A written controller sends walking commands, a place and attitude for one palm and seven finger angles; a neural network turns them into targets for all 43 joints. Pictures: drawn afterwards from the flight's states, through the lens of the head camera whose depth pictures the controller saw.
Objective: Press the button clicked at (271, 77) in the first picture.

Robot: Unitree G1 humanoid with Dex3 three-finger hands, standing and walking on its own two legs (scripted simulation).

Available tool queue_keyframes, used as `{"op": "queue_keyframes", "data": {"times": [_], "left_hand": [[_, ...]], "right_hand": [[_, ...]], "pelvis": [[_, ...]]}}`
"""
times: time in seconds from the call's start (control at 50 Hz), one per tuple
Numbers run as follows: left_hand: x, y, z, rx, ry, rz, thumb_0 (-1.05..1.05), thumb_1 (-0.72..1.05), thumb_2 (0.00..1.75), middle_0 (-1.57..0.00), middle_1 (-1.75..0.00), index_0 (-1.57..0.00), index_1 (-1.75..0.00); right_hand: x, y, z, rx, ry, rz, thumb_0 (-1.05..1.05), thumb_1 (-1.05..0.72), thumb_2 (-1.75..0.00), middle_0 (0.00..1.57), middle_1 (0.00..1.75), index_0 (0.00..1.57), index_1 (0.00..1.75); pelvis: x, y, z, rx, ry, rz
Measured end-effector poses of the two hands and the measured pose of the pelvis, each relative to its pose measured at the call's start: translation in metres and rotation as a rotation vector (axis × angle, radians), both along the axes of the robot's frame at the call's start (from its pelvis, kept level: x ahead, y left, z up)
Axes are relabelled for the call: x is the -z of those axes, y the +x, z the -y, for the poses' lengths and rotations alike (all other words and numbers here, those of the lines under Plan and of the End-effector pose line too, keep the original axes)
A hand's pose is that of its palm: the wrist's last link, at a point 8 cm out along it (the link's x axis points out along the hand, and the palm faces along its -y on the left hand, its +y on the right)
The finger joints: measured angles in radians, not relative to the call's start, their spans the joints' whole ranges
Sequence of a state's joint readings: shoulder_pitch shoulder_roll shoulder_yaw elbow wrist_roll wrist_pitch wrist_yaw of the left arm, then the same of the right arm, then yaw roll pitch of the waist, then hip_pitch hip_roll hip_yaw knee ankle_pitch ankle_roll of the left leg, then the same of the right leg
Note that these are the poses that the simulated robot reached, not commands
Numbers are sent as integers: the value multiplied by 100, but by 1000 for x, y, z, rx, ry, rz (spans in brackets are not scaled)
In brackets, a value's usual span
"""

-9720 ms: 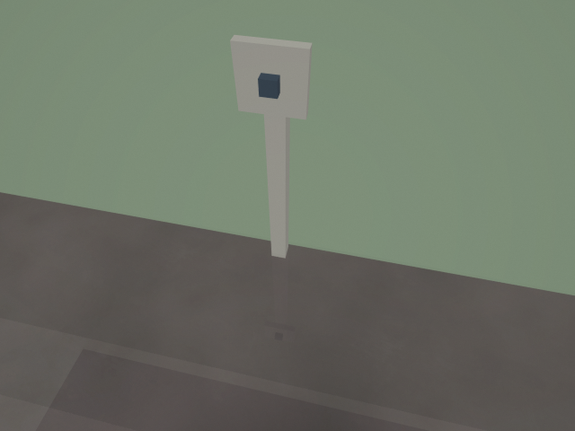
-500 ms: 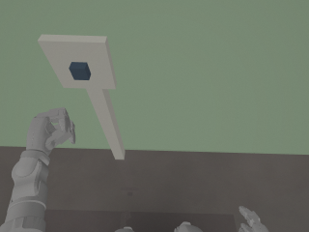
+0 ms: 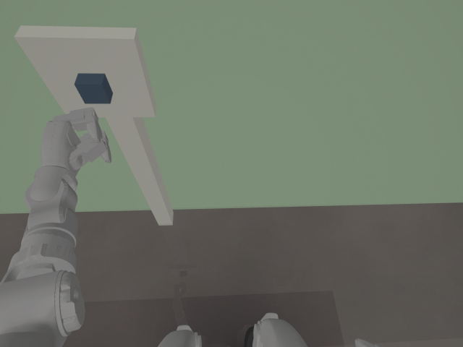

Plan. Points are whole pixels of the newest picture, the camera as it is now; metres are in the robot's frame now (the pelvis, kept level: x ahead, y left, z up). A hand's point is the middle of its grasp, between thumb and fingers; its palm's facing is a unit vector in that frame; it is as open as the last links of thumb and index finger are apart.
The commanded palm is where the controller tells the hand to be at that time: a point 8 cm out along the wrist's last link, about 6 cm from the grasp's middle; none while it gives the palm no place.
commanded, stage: aim a knuckle at the button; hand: left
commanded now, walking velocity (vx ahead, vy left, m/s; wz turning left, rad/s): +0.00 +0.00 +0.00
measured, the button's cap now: (95, 87) +0.55 +0.24 +0.09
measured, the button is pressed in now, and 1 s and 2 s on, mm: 0 0 14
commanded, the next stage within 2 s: press the button with the knuckle in 0.86 s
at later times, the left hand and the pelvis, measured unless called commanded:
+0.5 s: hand (100, 141) +0.44 +0.22 +0.07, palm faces +0.06 -1.00 -0.03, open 3.1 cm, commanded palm +0.42 +0.26 +0.06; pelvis +0.01 +0.00 +0.00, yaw -1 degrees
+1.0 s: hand (102, 137) +0.46 +0.22 +0.06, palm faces +0.07 -1.00 -0.03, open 3.1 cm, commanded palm +0.43 +0.26 +0.06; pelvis +0.01 +0.00 +0.00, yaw -1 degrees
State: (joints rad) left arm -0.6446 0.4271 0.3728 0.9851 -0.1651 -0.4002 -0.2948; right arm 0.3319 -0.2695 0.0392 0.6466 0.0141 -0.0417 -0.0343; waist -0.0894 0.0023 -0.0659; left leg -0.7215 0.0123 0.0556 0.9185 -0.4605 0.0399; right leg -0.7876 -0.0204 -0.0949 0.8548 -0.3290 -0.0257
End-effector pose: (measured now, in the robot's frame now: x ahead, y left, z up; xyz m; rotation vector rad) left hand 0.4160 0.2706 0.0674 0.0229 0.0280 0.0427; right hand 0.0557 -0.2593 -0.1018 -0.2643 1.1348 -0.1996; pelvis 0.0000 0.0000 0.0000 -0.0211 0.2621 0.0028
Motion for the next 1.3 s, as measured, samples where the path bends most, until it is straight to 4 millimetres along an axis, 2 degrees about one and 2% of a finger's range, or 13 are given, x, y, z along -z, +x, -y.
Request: {"op": "queue_keyframes", "data": {"times": [0.12,0.24,0.34,0.44,0.58,0.68,0.8,1.0,1.3], "left_hand": [[-3,19,4,5,3,36,2,90,90,-130,-150,-130,-150],[2,18,7,14,-2,13,2,90,90,-129,-150,-130,-150],[7,8,2,-16,2,1,2,90,90,-129,-150,-130,-150],[-2,0,-3,-25,17,50,2,90,90,-130,-150,-130,-150],[3,6,5,13,-2,-3,2,90,90,-130,-150,-130,-150],[6,13,14,14,-3,16,2,90,90,-130,-150,-130,-150],[5,19,14,-9,4,19,2,90,90,-130,-150,-130,-150],[6,17,-4,-23,10,7,2,90,90,-130,-150,-130,-150],[4,40,2,-6,-6,5,2,90,90,-130,-150,-130,-150]], "right_hand": [[3,-25,4,41,-14,-78,0,-90,-90,20,30,20,30],[1,-38,3,81,3,-115,0,-90,-90,20,30,20,30],[-2,-33,1,83,7,-107,0,-90,-90,20,30,20,30],[-2,-17,0,58,6,-77,0,-90,-90,20,30,20,30],[-1,8,-1,13,3,-31,0,-90,-90,20,30,20,30],[1,17,-1,5,3,-13,0,-90,-90,20,30,20,30],[2,13,-1,22,16,-29,0,-90,-90,20,30,20,30],[1,-6,3,48,7,-103,0,-90,-90,20,30,20,30],[-1,-11,6,63,-25,-109,0,-90,-90,20,30,20,30]], "pelvis": [[4,-1,-1,12,-2,-29],[1,4,-2,28,-1,-33],[-1,5,-1,29,-2,-25],[-2,6,-1,19,-7,-15],[0,4,-1,-1,-9,-15],[2,5,-1,4,-5,-26],[2,8,1,13,-2,-30],[0,12,4,15,-6,-36],[2,11,0,12,-12,-55]]}}
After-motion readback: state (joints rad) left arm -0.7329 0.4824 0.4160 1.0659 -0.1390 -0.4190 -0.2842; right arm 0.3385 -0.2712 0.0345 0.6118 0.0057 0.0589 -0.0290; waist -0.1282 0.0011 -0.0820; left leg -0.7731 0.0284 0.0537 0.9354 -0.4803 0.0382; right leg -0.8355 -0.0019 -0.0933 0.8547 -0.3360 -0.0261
